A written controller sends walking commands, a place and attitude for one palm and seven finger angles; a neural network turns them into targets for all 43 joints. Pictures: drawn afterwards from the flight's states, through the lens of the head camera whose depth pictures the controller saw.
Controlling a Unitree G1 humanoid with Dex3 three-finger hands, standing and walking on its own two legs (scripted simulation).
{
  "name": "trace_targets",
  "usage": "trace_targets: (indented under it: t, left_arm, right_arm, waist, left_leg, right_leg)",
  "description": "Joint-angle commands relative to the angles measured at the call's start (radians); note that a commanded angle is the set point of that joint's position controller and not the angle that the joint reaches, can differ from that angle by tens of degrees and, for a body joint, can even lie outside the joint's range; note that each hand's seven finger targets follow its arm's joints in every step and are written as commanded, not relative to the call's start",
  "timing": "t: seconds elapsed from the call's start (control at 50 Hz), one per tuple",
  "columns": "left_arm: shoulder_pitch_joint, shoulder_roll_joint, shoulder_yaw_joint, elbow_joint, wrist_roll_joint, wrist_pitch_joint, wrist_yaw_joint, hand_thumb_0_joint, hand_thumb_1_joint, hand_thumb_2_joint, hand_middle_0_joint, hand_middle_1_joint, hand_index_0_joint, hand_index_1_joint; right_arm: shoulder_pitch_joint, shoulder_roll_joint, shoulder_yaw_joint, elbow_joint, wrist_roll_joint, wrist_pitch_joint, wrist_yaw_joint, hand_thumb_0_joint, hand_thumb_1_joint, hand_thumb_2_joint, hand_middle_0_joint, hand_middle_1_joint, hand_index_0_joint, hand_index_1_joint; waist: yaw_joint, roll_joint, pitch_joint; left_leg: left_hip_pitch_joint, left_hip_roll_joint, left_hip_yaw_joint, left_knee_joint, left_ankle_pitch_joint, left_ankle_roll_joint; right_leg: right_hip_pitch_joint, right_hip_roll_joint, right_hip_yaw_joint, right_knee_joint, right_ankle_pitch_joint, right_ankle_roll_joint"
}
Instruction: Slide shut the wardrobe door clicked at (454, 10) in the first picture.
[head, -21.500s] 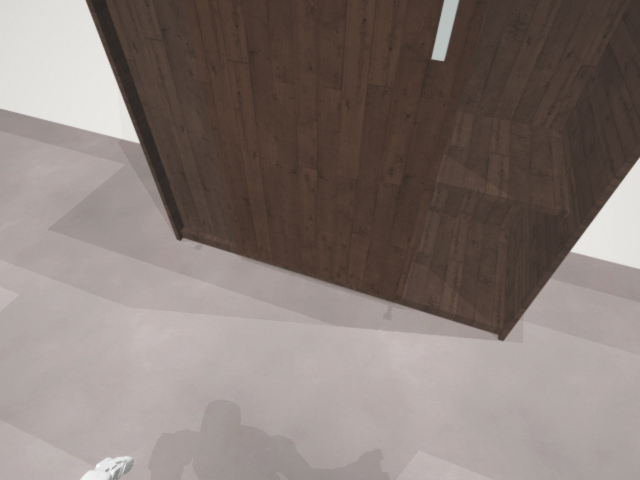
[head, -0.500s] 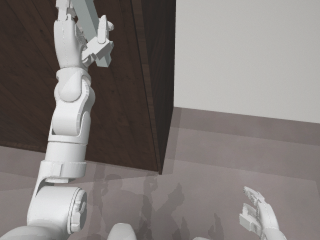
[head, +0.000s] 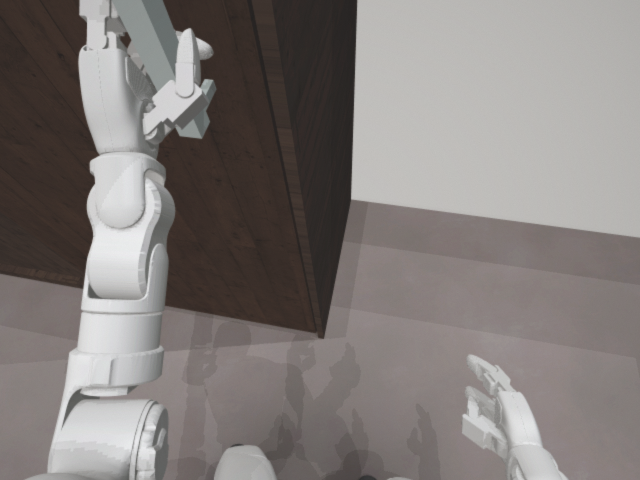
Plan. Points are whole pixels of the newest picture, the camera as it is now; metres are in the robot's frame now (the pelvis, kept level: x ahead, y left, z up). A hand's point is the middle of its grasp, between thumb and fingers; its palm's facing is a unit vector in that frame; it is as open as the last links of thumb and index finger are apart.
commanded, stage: stop walking and hold the door there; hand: left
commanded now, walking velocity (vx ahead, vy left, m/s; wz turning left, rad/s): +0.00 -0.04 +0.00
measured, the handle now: (170, 32) +0.43 +0.20 +0.26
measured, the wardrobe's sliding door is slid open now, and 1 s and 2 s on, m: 0.00 0.00 0.00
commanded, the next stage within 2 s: loosen the grip on the handle in 1.12 s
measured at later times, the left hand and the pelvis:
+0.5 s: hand (189, 85) +0.39 +0.18 +0.24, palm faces +0.20 -0.97 -0.13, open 6.5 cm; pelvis -0.01 +0.03 +0.00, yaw -6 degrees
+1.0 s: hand (183, 88) +0.39 +0.18 +0.24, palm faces +0.01 -1.00 -0.06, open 6.6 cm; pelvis -0.04 +0.11 +0.00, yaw -9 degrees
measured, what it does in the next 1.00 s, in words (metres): shifts its weight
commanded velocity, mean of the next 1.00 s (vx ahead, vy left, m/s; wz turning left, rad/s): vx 0.00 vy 0.00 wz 0.00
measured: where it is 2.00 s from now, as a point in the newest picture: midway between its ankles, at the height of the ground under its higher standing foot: outside the picture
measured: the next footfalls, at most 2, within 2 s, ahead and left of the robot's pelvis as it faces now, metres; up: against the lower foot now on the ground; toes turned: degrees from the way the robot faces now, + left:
none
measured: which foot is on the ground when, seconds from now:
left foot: down 0.00-1.00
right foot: down 0.00-1.00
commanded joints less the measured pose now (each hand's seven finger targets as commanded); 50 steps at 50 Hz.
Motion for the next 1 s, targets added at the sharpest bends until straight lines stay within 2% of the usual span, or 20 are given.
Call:
trace_targets:
  t: [0.0,0.02,0.06,0.08,0.1,0.14,0.18,0.22,0.26,0.28,0.32,0.38,0.42,0.44,0.5,0.52,0.56,0.62,0.9,0.98]
  left_arm:
    - [-0.256,0.555,0.3,-0.054,0.05,-0.132,-0.045,0.0,0.9,0.9,-0.45,-1.4,-0.45,-1.4]
    - [-0.245,0.345,0.105,-0.141,0.031,-0.136,-0.06,0.0,0.9,0.9,-0.45,-1.4,-0.45,-1.4]
    - [-0.281,0.268,0.036,-0.205,0.017,-0.149,-0.066,0.0,0.9,0.9,-0.45,-1.4,-0.45,-1.4]
    - [-0.258,0.285,0.058,-0.177,0.016,-0.15,-0.059,0.0,0.9,0.9,-0.45,-1.4,-0.45,-1.4]
    - [-0.237,0.303,0.082,-0.185,0.008,-0.154,-0.052,0.0,0.9,0.9,-0.45,-1.4,-0.45,-1.4]
    - [-0.183,0.353,0.149,-0.199,-0.001,-0.152,-0.035,0.0,0.9,0.9,-0.45,-1.4,-0.45,-1.4]
    - [-0.13,0.359,0.164,-0.211,-0.009,-0.144,-0.022,0.0,0.9,0.9,-0.45,-1.4,-0.45,-1.4]
    - [-0.133,0.309,0.117,-0.264,-0.01,-0.147,-0.031,0.0,0.9,0.9,-0.45,-1.4,-0.45,-1.4]
    - [-0.161,0.287,0.073,-0.322,0.005,-0.143,-0.034,0.0,0.9,0.9,-0.45,-1.4,-0.45,-1.4]
    - [-0.176,0.268,0.051,-0.319,0.009,-0.135,-0.034,0.0,0.9,0.9,-0.45,-1.4,-0.45,-1.4]
    - [-0.172,0.275,0.051,-0.262,0.019,-0.118,-0.029,0.0,0.9,0.9,-0.45,-1.4,-0.45,-1.4]
    - [-0.141,0.342,0.11,-0.17,0.01,-0.09,-0.007,0.0,0.9,0.9,-0.45,-1.4,-0.45,-1.4]
    - [-0.157,0.322,0.101,-0.145,0.008,-0.09,-0.004,0.0,0.9,0.9,-0.45,-1.4,-0.45,-1.4]
    - [-0.16,0.314,0.094,-0.13,0.005,-0.09,-0.004,0.0,0.9,0.9,-0.45,-1.4,-0.45,-1.4]
    - [-0.17,0.293,0.077,-0.12,-0.002,-0.09,0.0,0.0,0.9,0.9,-0.45,-1.4,-0.45,-1.4]
    - [-0.174,0.331,0.111,-0.1,0.0,-0.091,0.003,0.0,0.9,0.9,-0.45,-1.4,-0.45,-1.4]
    - [-0.179,0.291,0.068,-0.086,0.005,-0.084,-0.003,0.0,0.9,0.9,-0.45,-1.4,-0.45,-1.4]
    - [-0.193,0.306,0.073,-0.055,0.014,-0.077,-0.006,0.0,0.9,0.9,-0.45,-1.4,-0.45,-1.4]
    - [-0.329,0.143,-0.083,-0.02,0.012,-0.079,-0.018,0.0,0.9,0.9,-0.45,-1.4,-0.45,-1.4]
    - [-0.328,0.16,-0.073,0.015,0.012,-0.076,-0.012,0.0,0.9,0.9,-0.45,-1.4,-0.45,-1.4]
  right_arm:
    - [0.022,-0.144,-0.064,-0.067,-0.009,-0.016,-0.035,0.0,-0.9,-0.9,0.2,0.3,0.2,0.3]
    - [-0.002,-0.103,-0.048,-0.118,0.001,0.005,-0.037,0.0,-0.9,-0.9,0.2,0.3,0.2,0.3]
    - [-0.048,-0.074,-0.03,-0.138,0.009,0.004,-0.043,0.0,-0.9,-0.9,0.2,0.3,0.2,0.3]
    - [-0.051,-0.078,-0.029,-0.129,0.012,0.001,-0.05,0.0,-0.9,-0.9,0.2,0.3,0.2,0.3]
    - [-0.048,-0.065,-0.02,-0.133,0.014,-0.002,-0.055,0.0,-0.9,-0.9,0.2,0.3,0.2,0.3]
    - [-0.039,-0.08,-0.017,-0.124,0.008,-0.006,-0.074,0.0,-0.9,-0.9,0.2,0.3,0.2,0.3]
    - [-0.044,-0.102,-0.017,-0.115,0.005,-0.005,-0.093,0.0,-0.9,-0.9,0.2,0.3,0.2,0.3]
    - [-0.03,-0.119,-0.017,-0.129,0.003,-0.008,-0.092,0.0,-0.9,-0.9,0.2,0.3,0.2,0.3]
    - [-0.042,-0.108,-0.004,-0.129,-0.006,-0.015,-0.083,0.0,-0.9,-0.9,0.2,0.3,0.2,0.3]
    - [-0.044,-0.115,-0.005,-0.133,-0.007,-0.011,-0.079,0.0,-0.9,-0.9,0.2,0.3,0.2,0.3]
    - [-0.037,-0.117,0.003,-0.128,-0.006,-0.011,-0.077,0.0,-0.9,-0.9,0.2,0.3,0.2,0.3]
    - [-0.026,-0.121,-0.005,-0.114,0.001,0.002,-0.091,0.0,-0.9,-0.9,0.2,0.3,0.2,0.3]
    - [-0.04,-0.109,-0.001,-0.108,-0.002,0.007,-0.1,0.0,-0.9,-0.9,0.2,0.3,0.2,0.3]
    - [-0.036,-0.105,0.005,-0.097,-0.007,0.012,-0.104,0.0,-0.9,-0.9,0.2,0.3,0.2,0.3]
    - [-0.041,-0.116,0.01,-0.085,-0.016,0.015,-0.114,0.0,-0.9,-0.9,0.2,0.3,0.2,0.3]
    - [-0.039,-0.123,0.01,-0.081,-0.018,0.013,-0.115,0.0,-0.9,-0.9,0.2,0.3,0.2,0.3]
    - [-0.034,-0.121,0.008,-0.08,-0.017,0.014,-0.115,0.0,-0.9,-0.9,0.2,0.3,0.2,0.3]
    - [-0.026,-0.117,0.008,-0.077,-0.013,0.026,-0.116,0.0,-0.9,-0.9,0.2,0.3,0.2,0.3]
    - [-0.03,-0.116,0.022,-0.061,-0.029,0.03,-0.128,0.0,-0.9,-0.9,0.2,0.3,0.2,0.3]
    - [-0.015,-0.121,0.02,-0.042,-0.031,0.033,-0.133,0.0,-0.9,-0.9,0.2,0.3,0.2,0.3]
  waist:
    - [-0.143,0.019,-0.594]
    - [-0.128,-0.025,-0.604]
    - [-0.126,-0.137,-0.589]
    - [-0.126,-0.124,-0.568]
    - [-0.117,-0.17,-0.575]
    - [-0.112,-0.232,-0.592]
    - [-0.114,-0.211,-0.611]
    - [-0.117,-0.082,-0.65]
    - [-0.117,0.124,-0.602]
    - [-0.12,0.176,-0.576]
    - [-0.122,0.127,-0.541]
    - [-0.126,-0.109,-0.559]
    - [-0.117,-0.152,-0.541]
    - [-0.117,-0.142,-0.533]
    - [-0.113,-0.078,-0.526]
    - [-0.111,-0.073,-0.529]
    - [-0.117,-0.085,-0.537]
    - [-0.121,-0.102,-0.545]
    - [-0.119,0.014,-0.523]
    - [-0.119,0.001,-0.509]
  left_leg:
    - [0.34,-0.015,0.052,0.118,0.522,0.104]
    - [0.232,-0.053,0.014,0.177,0.403,0.093]
    - [0.041,-0.133,0.025,0.238,-0.102,0.082]
    - [-0.015,-0.155,0.006,0.218,-0.202,0.092]
    - [-0.045,-0.158,-0.009,0.186,-0.226,0.1]
    - [-0.026,-0.17,-0.026,0.12,-0.132,0.11]
    - [0.117,-0.146,-0.023,0.04,0.194,0.126]
    - [0.328,-0.076,-0.045,0.066,0.654,0.152]
    - [0.431,-0.052,-0.02,0.119,0.783,0.159]
    - [0.399,-0.067,-0.013,0.118,0.742,0.15]
    - [0.291,-0.092,0.005,0.114,0.571,0.132]
    - [0.073,-0.172,0.003,0.123,0.204,0.103]
    - [0.011,-0.217,-0.014,0.108,-0.068,0.107]
    - [0.013,-0.223,-0.024,0.071,-0.104,0.111]
    - [0.117,-0.178,-0.06,-0.01,0.06,0.13]
    - [0.127,-0.165,-0.065,0.001,0.116,0.132]
    - [0.127,-0.169,-0.049,0.03,0.197,0.124]
    - [0.085,-0.192,-0.03,0.044,0.146,0.116]
    - [0.104,-0.149,-0.037,-0.025,0.153,0.131]
    - [0.083,-0.158,-0.028,-0.028,0.078,0.133]
  right_leg:
    - [-0.035,-0.134,0.118,-0.041,0.67,0.091]
    - [0.072,-0.182,0.163,-0.041,0.8,0.084]
    - [0.169,-0.263,0.249,0.001,1.043,0.036]
    - [0.182,-0.282,0.266,0.015,1.072,0.022]
    - [0.215,-0.287,0.251,0.038,1.082,0.02]
    - [0.232,-0.278,0.234,0.078,1.102,0.024]
    - [0.159,-0.227,0.175,0.121,1.03,0.061]
    - [0.01,-0.154,0.139,0.152,0.834,0.096]
    - [-0.118,-0.118,0.097,0.043,0.391,0.098]
    - [-0.108,-0.118,0.096,0.007,0.348,0.087]
    - [-0.022,-0.117,0.087,-0.05,0.434,0.088]
    - [0.175,-0.212,0.194,-0.008,0.83,0.063]
    - [0.174,-0.246,0.244,-0.026,0.831,0.05]
    - [0.149,-0.247,0.241,-0.04,0.738,0.05]
    - [0.047,-0.184,0.199,-0.056,0.417,0.077]
    - [0.036,-0.168,0.192,-0.053,0.4,0.081]
    - [0.066,-0.17,0.188,-0.034,0.504,0.078]
    - [0.085,-0.185,0.181,-0.029,0.552,0.078]
    - [-0.024,-0.126,0.107,0.014,0.349,0.099]
    - [-0.032,-0.129,0.116,-0.003,0.31,0.099]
